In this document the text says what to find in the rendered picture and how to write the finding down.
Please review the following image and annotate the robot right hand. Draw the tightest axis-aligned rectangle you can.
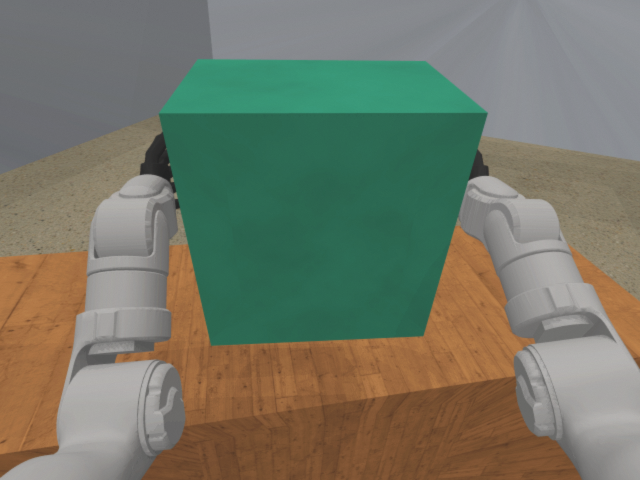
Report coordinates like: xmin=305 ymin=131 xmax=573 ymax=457
xmin=468 ymin=149 xmax=489 ymax=181

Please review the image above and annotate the robot right upper arm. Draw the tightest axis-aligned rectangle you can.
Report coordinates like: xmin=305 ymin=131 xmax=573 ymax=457
xmin=514 ymin=335 xmax=640 ymax=480

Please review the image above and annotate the right robot forearm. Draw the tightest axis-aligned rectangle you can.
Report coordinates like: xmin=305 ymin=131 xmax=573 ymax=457
xmin=458 ymin=176 xmax=640 ymax=381

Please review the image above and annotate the carton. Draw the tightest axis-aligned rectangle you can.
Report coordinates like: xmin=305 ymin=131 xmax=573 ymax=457
xmin=159 ymin=59 xmax=488 ymax=346

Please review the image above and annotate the pedestal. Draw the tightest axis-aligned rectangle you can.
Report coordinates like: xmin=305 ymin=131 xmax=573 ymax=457
xmin=0 ymin=226 xmax=640 ymax=480

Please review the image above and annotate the left robot forearm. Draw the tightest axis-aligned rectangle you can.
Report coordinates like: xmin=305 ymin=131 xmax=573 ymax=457
xmin=56 ymin=174 xmax=178 ymax=446

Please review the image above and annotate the robot left upper arm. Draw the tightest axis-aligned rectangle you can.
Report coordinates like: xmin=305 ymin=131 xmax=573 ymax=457
xmin=0 ymin=359 xmax=186 ymax=480

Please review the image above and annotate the robot left hand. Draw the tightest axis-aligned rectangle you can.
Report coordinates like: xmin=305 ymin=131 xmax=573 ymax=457
xmin=140 ymin=132 xmax=180 ymax=209

